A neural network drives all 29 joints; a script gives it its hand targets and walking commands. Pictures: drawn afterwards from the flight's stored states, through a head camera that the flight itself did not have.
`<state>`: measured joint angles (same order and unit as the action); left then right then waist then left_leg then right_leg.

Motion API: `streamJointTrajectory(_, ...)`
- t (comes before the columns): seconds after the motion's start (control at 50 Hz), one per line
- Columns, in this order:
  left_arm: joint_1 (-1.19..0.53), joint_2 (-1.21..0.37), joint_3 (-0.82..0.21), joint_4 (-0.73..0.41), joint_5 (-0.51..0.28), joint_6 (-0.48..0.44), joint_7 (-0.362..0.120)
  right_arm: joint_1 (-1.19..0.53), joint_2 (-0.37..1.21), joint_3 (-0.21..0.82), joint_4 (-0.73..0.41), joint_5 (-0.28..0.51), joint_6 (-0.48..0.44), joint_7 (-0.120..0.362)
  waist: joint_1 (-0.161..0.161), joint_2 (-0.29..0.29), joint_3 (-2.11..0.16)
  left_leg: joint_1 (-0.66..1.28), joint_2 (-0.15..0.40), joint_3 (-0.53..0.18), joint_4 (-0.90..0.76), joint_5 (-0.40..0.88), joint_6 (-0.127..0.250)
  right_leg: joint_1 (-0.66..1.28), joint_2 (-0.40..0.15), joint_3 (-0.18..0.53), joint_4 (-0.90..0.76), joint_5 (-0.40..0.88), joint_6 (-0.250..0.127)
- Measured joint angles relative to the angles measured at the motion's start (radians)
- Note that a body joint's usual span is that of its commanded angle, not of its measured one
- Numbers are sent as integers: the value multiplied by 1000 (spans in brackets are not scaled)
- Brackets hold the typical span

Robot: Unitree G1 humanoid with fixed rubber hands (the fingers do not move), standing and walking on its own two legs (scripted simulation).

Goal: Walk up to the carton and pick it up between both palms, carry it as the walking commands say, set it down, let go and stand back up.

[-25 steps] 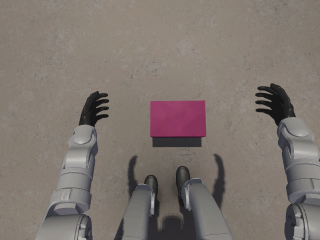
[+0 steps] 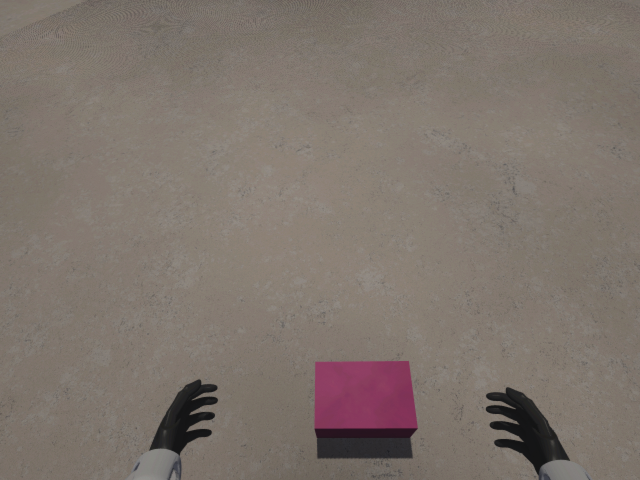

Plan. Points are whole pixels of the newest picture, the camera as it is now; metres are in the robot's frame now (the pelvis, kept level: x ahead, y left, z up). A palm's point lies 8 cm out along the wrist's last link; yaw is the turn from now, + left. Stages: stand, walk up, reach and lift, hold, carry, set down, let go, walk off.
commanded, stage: let go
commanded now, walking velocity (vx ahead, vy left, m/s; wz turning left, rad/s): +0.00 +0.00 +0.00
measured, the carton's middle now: (362, 399) +0.39 -0.07 -0.70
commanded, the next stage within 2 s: stand in 0.48 s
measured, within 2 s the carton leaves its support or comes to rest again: neither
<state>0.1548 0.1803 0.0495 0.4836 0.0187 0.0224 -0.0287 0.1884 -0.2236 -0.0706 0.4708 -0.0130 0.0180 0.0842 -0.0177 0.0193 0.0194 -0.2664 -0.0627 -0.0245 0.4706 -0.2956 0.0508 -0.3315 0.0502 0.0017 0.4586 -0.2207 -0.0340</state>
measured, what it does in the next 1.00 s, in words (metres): stands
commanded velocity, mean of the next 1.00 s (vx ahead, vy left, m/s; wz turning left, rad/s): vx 0.00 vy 0.00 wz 0.00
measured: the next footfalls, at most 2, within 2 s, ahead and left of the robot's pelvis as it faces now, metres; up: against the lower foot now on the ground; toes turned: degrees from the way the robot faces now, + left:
none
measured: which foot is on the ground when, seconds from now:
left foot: down 0.00-1.00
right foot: down 0.00-1.00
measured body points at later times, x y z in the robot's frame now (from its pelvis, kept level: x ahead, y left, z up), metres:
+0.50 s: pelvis -0.01 -0.01 +0.00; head +0.00 -0.01 +0.45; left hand +0.16 +0.22 -0.08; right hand +0.15 -0.25 -0.08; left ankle -0.04 +0.08 -0.74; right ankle +0.00 -0.10 -0.74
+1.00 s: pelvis +0.01 -0.01 +0.00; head +0.01 -0.01 +0.45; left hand +0.12 +0.28 -0.11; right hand +0.14 -0.29 -0.11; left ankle -0.04 +0.08 -0.74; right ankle +0.00 -0.10 -0.74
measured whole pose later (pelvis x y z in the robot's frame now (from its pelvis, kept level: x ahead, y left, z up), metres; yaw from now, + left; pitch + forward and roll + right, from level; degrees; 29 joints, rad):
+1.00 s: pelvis +0.01 -0.01 +0.00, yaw +1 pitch -2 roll -1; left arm 0.19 0.29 0.05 0.88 0.01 -0.02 0.04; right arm 0.22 -0.32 -0.04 0.80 0.00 -0.02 -0.03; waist 0.00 0.02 0.01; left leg -0.10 -0.05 -0.04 0.46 -0.32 0.04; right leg -0.16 0.06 -0.02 0.43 -0.25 -0.05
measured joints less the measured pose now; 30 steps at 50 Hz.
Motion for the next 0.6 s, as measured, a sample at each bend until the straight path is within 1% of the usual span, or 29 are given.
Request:
streamJointTrajectory(0.1, 70, 9, -12, -32, -10, 33, -15, 45, -6, 20, -19, 8, 44, 2, 8, 5, 29, 124, 6, 0, -30, -4, 1, 126, 6, 3, -35, 0, -1)
streamJointTrajectory(0.2, 74, 21, -23, -52, -17, 76, -30, 40, -3, 31, -36, -2, 95, -1, 20, 10, 69, 185, 11, 1, -23, -12, 1, 190, 10, 1, -34, -5, -4)
streamJointTrajectory(0.34, 60, 26, -23, -69, -16, 109, -37, 33, 4, 32, -64, -15, 126, -10, 20, 4, 105, 207, 14, -3, -4, -19, -4, 214, 12, -6, -16, -13, -9)
streamJointTrajectory(0.48, 87, 22, -31, -91, -11, 113, -18, 60, 7, 47, -78, -14, 170, -29, 19, -13, 98, 196, 16, 7, 29, -35, -10, 191, 14, 0, 37, -36, -16)
streamJointTrajectory(0.54, 74, 38, -21, 26, -3, 60, 13, 57, -15, 41, 14, 0, 100, -50, 10, -7, 40, 153, 17, 1, 61, -51, -12, 153, 15, -8, 61, -51, -15)
streamJointTrajectory(0.6, 70, 71, 5, 130, 1, 16, 30, 58, -47, 21, 96, 1, 32, -62, 4, -1, -1, 130, 18, -6, 70, -58, -11, 136, 16, -15, 62, -57, -18)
